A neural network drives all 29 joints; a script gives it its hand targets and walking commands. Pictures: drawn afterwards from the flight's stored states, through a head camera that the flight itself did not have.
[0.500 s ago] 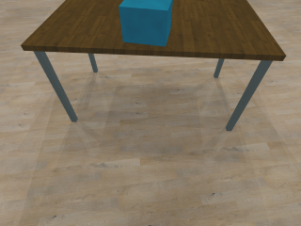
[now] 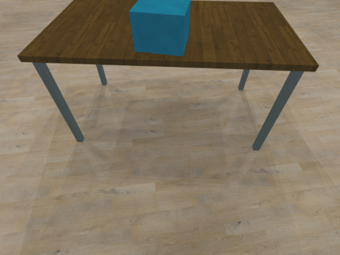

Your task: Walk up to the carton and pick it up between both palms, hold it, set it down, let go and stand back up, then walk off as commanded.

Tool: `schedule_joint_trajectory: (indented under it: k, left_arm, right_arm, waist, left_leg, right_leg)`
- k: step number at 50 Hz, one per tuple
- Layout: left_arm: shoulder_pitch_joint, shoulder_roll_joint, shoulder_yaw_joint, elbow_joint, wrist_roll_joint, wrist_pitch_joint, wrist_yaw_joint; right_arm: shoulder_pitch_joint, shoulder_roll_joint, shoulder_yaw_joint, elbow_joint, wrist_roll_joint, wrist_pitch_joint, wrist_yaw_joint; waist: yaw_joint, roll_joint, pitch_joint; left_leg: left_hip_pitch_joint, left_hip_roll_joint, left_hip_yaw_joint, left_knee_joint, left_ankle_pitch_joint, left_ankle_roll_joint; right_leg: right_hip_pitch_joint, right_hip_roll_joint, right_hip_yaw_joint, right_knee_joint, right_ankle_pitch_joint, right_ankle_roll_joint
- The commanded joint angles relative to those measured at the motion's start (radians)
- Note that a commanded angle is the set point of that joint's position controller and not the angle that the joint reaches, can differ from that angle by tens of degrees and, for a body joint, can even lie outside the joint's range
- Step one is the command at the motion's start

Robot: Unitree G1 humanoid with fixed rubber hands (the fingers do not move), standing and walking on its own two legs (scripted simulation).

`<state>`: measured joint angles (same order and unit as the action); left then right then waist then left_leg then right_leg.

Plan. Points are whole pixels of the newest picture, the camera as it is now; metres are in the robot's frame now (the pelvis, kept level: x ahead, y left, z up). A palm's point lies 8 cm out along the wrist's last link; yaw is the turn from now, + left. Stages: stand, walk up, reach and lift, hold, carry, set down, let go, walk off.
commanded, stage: stand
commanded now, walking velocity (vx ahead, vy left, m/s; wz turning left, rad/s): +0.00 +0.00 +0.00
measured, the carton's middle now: (162, 25) +1.09 +0.05 +0.03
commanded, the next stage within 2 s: none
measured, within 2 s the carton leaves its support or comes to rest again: neither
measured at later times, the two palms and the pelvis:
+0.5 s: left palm out of the picture +0.08 +0.29 -0.11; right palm out of the picture +0.07 -0.30 -0.13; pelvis +0.00 +0.00 +0.00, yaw -1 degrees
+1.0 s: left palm out of the picture +0.07 +0.30 -0.11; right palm out of the picture +0.05 -0.29 -0.13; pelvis -0.01 +0.00 +0.00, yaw -1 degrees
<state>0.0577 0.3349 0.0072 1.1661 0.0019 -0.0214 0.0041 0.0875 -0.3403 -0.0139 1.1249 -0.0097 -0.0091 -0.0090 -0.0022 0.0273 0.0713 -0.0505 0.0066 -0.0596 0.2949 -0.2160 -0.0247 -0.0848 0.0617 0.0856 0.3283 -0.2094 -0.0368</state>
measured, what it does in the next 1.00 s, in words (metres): stands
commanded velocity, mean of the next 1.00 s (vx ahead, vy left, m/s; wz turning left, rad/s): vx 0.00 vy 0.00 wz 0.00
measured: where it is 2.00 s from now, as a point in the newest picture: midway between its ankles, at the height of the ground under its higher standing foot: outside the picture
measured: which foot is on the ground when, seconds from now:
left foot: down 0.00-1.00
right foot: down 0.00-1.00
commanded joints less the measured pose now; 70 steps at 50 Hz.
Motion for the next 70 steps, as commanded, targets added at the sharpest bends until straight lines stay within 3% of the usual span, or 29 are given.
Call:
schedule_joint_trajectory:
  k: [1,3,4,5,6,8,10,11,16,18,27,30,32,35,38,40,45,46,49,54,57,58,60,63,65,66,67,68,70]
  left_arm:
    - [-0.03,0.224,0.043,-0.062,0.002,-0.018,0.013]
    - [-0.027,0.232,0.041,-0.063,0.003,-0.024,0.013]
    - [-0.038,0.237,0.048,-0.07,0.004,-0.021,0.014]
    - [-0.036,0.233,0.043,-0.07,0.001,-0.02,0.017]
    - [-0.026,0.237,0.044,-0.07,-0.002,-0.021,0.014]
    - [-0.008,0.218,0.037,-0.073,0.002,-0.019,0.017]
    - [-0.014,0.232,0.038,-0.068,0.0,-0.018,0.017]
    - [-0.026,0.221,0.035,-0.081,0.002,-0.017,0.018]
    - [-0.025,0.228,0.04,-0.081,0.003,-0.022,0.018]
    - [-0.022,0.232,0.037,-0.09,-0.003,-0.02,0.019]
    - [-0.003,0.238,0.034,-0.087,-0.002,-0.018,0.017]
    - [0.005,0.236,0.03,-0.081,-0.001,-0.022,0.018]
    - [-0.007,0.234,0.032,-0.086,-0.002,-0.021,0.014]
    - [0.012,0.24,0.03,-0.083,-0.003,-0.02,0.018]
    - [-0.013,0.247,0.032,-0.096,0.004,-0.02,0.018]
    - [0.01,0.23,0.025,-0.09,-0.003,-0.021,0.015]
    - [0.01,0.244,0.033,-0.092,0.003,-0.02,0.014]
    - [0.002,0.243,0.03,-0.093,-0.002,-0.019,0.016]
    - [0.015,0.245,0.027,-0.077,0.002,-0.021,0.017]
    - [0.012,0.228,0.021,-0.088,0.005,-0.023,0.018]
    - [0.016,0.24,0.023,-0.091,-0.001,-0.021,0.019]
    - [0.013,0.235,0.022,-0.093,0.004,-0.024,0.021]
    - [0.022,0.229,0.02,-0.09,-0.001,-0.022,0.02]
    - [0.021,0.245,0.025,-0.085,-0.006,-0.021,0.018]
    - [0.013,0.245,0.023,-0.088,-0.003,-0.024,0.019]
    - [0.025,0.247,0.024,-0.085,0.001,-0.024,0.019]
    - [0.002,0.235,0.025,-0.097,0.006,-0.022,0.018]
    - [0.024,0.238,0.024,-0.087,-0.001,-0.022,0.018]
    - [0.019,0.238,0.022,-0.088,0.006,-0.019,0.018]
  right_arm:
    - [-0.03,-0.207,-0.04,-0.069,0.001,-0.017,-0.013]
    - [-0.009,-0.175,-0.03,-0.068,0.001,-0.021,-0.015]
    - [-0.033,-0.211,-0.041,-0.067,-0.003,-0.018,-0.013]
    - [-0.021,-0.212,-0.046,-0.068,-0.002,-0.016,-0.013]
    - [-0.021,-0.207,-0.039,-0.068,0.0,-0.017,-0.011]
    - [-0.03,-0.212,-0.044,-0.071,0.002,-0.017,-0.013]
    - [-0.02,-0.214,-0.043,-0.075,0.006,-0.014,-0.013]
    - [-0.025,-0.212,-0.04,-0.08,0.0,-0.015,-0.015]
    - [-0.012,-0.201,-0.04,-0.08,0.001,-0.014,-0.011]
    - [-0.014,-0.205,-0.039,-0.082,0.003,-0.016,-0.011]
    - [0.012,-0.216,-0.039,-0.077,0.005,-0.011,-0.009]
    - [0.014,-0.207,-0.032,-0.075,0.0,-0.015,-0.009]
    - [0.011,-0.212,-0.032,-0.084,-0.005,-0.018,-0.007]
    - [-0.015,-0.216,-0.034,-0.09,-0.002,-0.02,-0.009]
    - [0.017,-0.215,-0.038,-0.082,0.003,-0.016,-0.012]
    - [0.01,-0.216,-0.034,-0.083,0.001,-0.014,-0.011]
    - [0.02,-0.211,-0.038,-0.082,0.002,-0.012,-0.015]
    - [0.01,-0.219,-0.04,-0.085,-0.001,-0.01,-0.009]
    - [0.008,-0.217,-0.035,-0.078,0.001,-0.011,-0.009]
    - [0.016,-0.207,-0.033,-0.081,-0.001,-0.015,-0.008]
    - [0.003,-0.226,-0.035,-0.088,0.002,-0.015,-0.009]
    - [0.015,-0.198,-0.032,-0.089,0.004,-0.014,-0.009]
    - [0.019,-0.227,-0.039,-0.078,0.002,-0.013,-0.007]
    - [0.029,-0.215,-0.033,-0.077,0.005,-0.011,-0.003]
    - [0.029,-0.196,-0.031,-0.081,0.004,-0.011,-0.005]
    - [-0.002,-0.207,-0.035,-0.081,-0.003,-0.011,-0.005]
    - [0.017,-0.206,-0.036,-0.086,-0.002,-0.013,-0.006]
    - [0.012,-0.21,-0.036,-0.074,0.004,-0.012,-0.006]
    - [0.01,-0.199,-0.032,-0.087,0.002,-0.016,-0.007]
  waist:
    - [0.0,0.011,-0.12]
    - [-0.008,-0.042,-0.136]
    - [0.0,-0.009,-0.131]
    - [-0.002,-0.035,-0.144]
    - [0.005,-0.003,-0.135]
    - [0.009,-0.042,-0.148]
    - [-0.003,-0.013,-0.138]
    - [-0.003,-0.034,-0.134]
    - [-0.009,-0.018,-0.122]
    - [-0.004,-0.049,-0.123]
    - [-0.001,-0.016,-0.11]
    - [0.0,-0.008,-0.099]
    - [0.002,-0.036,-0.114]
    - [0.008,-0.006,-0.113]
    - [-0.009,-0.054,-0.092]
    - [0.001,-0.007,-0.101]
    - [-0.009,-0.057,-0.108]
    - [-0.009,-0.014,-0.118]
    - [0.006,-0.01,-0.07]
    - [-0.009,-0.045,-0.084]
    - [-0.001,-0.011,-0.095]
    - [-0.014,-0.038,-0.103]
    - [-0.004,-0.013,-0.088]
    - [-0.003,-0.034,-0.08]
    - [-0.021,-0.008,-0.1]
    - [0.001,-0.018,-0.074]
    - [-0.007,-0.031,-0.08]
    - [0.001,0.001,-0.09]
    - [-0.012,-0.027,-0.086]
  left_leg:
    - [0.027,0.109,-0.028,0.0,0.269,0.04]
    - [0.036,0.119,-0.04,-0.011,0.258,0.041]
    - [0.026,0.113,-0.032,-0.002,0.277,0.043]
    - [0.037,0.115,-0.03,-0.014,0.282,0.043]
    - [0.035,0.118,-0.026,0.006,0.283,0.044]
    - [0.051,0.116,-0.027,-0.009,0.309,0.042]
    - [0.049,0.119,-0.024,0.0,0.302,0.044]
    - [0.052,0.121,-0.025,-0.003,0.288,0.044]
    - [0.046,0.118,-0.021,-0.013,0.267,0.045]
    - [0.041,0.115,-0.024,-0.013,0.253,0.045]
    - [0.027,0.116,-0.023,-0.017,0.18,0.045]
    - [0.025,0.12,-0.03,-0.023,0.177,0.045]
    - [0.033,0.117,-0.028,-0.014,0.203,0.044]
    - [0.024,0.121,-0.023,-0.009,0.212,0.049]
    - [0.009,0.119,-0.025,-0.013,0.215,0.048]
    - [0.034,0.119,-0.025,-0.007,0.232,0.043]
    - [0.043,0.119,-0.021,-0.015,0.188,0.046]
    - [0.031,0.118,-0.016,-0.018,0.201,0.047]
    - [0.009,0.12,-0.025,-0.025,0.185,0.05]
    - [0.026,0.124,-0.032,-0.024,0.17,0.05]
    - [0.032,0.126,-0.028,-0.019,0.19,0.049]
    - [0.037,0.126,-0.036,-0.021,0.196,0.051]
    - [0.035,0.119,-0.028,-0.024,0.193,0.045]
    - [0.022,0.12,-0.026,-0.022,0.153,0.048]
    - [0.027,0.123,-0.026,-0.024,0.136,0.05]
    - [0.019,0.125,-0.023,-0.031,0.127,0.053]
    - [-0.003,0.125,-0.026,-0.034,0.146,0.053]
    - [0.017,0.125,-0.029,-0.024,0.181,0.054]
    - [0.016,0.129,-0.028,-0.018,0.187,0.053]
  right_leg:
    - [0.012,-0.163,0.086,-0.031,0.371,0.011]
    - [0.026,-0.163,0.083,-0.017,0.367,0.009]
    - [0.022,-0.161,0.085,-0.024,0.4,0.009]
    - [0.039,-0.166,0.087,-0.016,0.417,0.008]
    - [0.024,-0.172,0.091,-0.014,0.414,0.006]
    - [0.037,-0.158,0.071,-0.007,0.423,0.014]
    - [0.027,-0.166,0.09,-0.023,0.433,0.012]
    - [0.029,-0.164,0.079,-0.022,0.423,0.014]
    - [0.018,-0.17,0.087,-0.028,0.422,0.008]
    - [0.02,-0.158,0.079,-0.027,0.389,0.015]
    - [0.012,-0.159,0.096,-0.041,0.309,0.012]
    - [-0.002,-0.162,0.099,-0.044,0.317,0.012]
    - [0.001,-0.161,0.094,-0.036,0.327,0.014]
    - [0.019,-0.162,0.097,-0.033,0.374,0.006]
    - [0.004,-0.158,0.085,-0.029,0.379,0.007]
    - [-0.003,-0.157,0.088,-0.028,0.362,0.015]
    - [0.001,-0.151,0.089,-0.039,0.341,0.019]
    - [0.006,-0.147,0.086,-0.034,0.339,0.022]
    - [-0.007,-0.163,0.099,-0.04,0.317,0.014]
    - [-0.009,-0.159,0.092,-0.04,0.323,0.018]
    - [-0.01,-0.155,0.09,-0.037,0.338,0.017]
    - [0.0,-0.159,0.09,-0.038,0.35,0.016]
    - [-0.009,-0.151,0.091,-0.038,0.313,0.02]
    - [-0.018,-0.16,0.1,-0.053,0.298,0.015]
    - [-0.016,-0.163,0.103,-0.049,0.272,0.01]
    - [-0.028,-0.163,0.105,-0.05,0.28,0.01]
    - [-0.004,-0.162,0.101,-0.034,0.285,0.013]
    - [-0.003,-0.154,0.094,-0.037,0.299,0.012]
    - [-0.011,-0.158,0.092,-0.036,0.343,0.012]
